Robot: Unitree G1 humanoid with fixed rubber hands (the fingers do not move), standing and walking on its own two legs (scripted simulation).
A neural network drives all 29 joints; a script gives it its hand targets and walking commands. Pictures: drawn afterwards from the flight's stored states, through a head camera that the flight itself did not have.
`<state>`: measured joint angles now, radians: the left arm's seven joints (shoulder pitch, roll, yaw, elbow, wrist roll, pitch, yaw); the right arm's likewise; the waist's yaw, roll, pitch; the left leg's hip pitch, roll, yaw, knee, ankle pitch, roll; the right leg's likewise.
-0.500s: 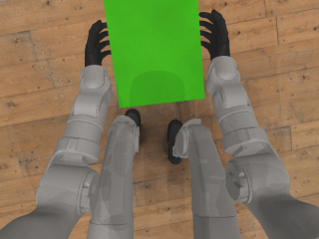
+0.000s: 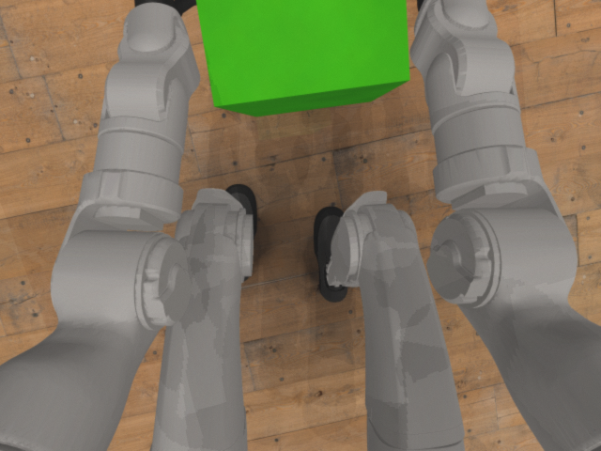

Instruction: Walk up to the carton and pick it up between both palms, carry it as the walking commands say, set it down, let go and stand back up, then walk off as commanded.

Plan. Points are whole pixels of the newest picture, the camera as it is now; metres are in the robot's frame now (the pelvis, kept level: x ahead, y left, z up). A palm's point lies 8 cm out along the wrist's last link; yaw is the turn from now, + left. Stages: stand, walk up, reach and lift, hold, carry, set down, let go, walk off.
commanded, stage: set down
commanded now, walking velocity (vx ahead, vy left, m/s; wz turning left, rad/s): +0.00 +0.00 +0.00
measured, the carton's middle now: out of the picture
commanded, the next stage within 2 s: none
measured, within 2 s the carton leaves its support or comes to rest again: rests again in 1.76 s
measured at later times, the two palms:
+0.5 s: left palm (192, 18) +0.55 +0.13 -0.23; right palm (412, 1) +0.57 -0.13 -0.21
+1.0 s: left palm out of the picture +0.60 +0.13 -0.27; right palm (398, 7) +0.59 -0.14 -0.28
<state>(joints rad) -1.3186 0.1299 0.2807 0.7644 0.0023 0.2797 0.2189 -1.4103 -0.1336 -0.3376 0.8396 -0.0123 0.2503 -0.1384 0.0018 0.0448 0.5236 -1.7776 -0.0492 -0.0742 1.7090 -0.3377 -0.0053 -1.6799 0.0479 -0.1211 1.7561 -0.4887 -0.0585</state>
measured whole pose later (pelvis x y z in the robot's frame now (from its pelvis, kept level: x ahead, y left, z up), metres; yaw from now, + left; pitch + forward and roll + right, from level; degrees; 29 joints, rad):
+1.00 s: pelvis +0.04 -0.01 -0.09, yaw -1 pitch +34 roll -2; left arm -1.56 0.21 0.32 0.92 0.01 0.27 0.16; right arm -1.52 -0.20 -0.21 0.84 -0.02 0.30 -0.21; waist 0.02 0.07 0.52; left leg -2.17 -0.05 -0.05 2.02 -0.44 -0.02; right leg -2.08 0.06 -0.12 2.09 -0.60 -0.07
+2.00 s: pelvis +0.04 -0.01 -0.11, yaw -2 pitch +35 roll -1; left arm -1.58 0.26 0.36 1.05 0.01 0.18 0.10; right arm -1.57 -0.22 -0.23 0.92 -0.02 0.25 -0.07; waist 0.02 0.07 0.52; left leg -2.23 -0.04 -0.05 2.07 -0.45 -0.03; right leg -2.15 0.07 -0.12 2.14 -0.60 -0.08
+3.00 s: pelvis +0.04 -0.01 -0.11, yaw -2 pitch +35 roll -1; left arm -1.58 0.26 0.38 1.16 0.01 0.07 0.11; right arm -1.55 -0.26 -0.13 0.97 -0.03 0.18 -0.04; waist 0.02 0.07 0.51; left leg -2.24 -0.04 -0.05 2.08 -0.46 -0.03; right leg -2.16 0.08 -0.12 2.15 -0.61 -0.08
